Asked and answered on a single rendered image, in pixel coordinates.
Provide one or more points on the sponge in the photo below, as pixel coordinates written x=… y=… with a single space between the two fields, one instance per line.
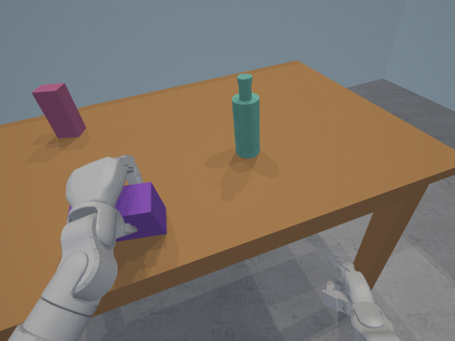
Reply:
x=141 y=206

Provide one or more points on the robot right forearm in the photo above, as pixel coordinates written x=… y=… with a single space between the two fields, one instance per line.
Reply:
x=369 y=323

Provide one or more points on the robot left forearm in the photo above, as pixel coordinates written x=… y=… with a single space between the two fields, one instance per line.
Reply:
x=86 y=272

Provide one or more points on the robot right hand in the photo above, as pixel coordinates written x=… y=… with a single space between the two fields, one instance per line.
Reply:
x=340 y=296

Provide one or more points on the table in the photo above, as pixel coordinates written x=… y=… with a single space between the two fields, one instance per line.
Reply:
x=326 y=156

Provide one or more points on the robot left hand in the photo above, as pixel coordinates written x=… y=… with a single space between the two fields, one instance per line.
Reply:
x=103 y=181

